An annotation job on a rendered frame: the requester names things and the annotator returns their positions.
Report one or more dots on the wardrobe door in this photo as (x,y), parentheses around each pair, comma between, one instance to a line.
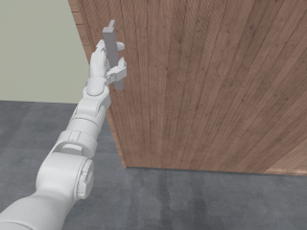
(211,85)
(294,160)

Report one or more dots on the robot left forearm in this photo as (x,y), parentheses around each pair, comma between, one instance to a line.
(81,134)

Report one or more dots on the robot left hand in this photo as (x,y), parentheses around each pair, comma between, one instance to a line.
(99,64)

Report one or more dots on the left robot upper arm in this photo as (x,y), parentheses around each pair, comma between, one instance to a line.
(64,179)

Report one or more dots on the handle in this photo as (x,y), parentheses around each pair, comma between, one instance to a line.
(112,50)

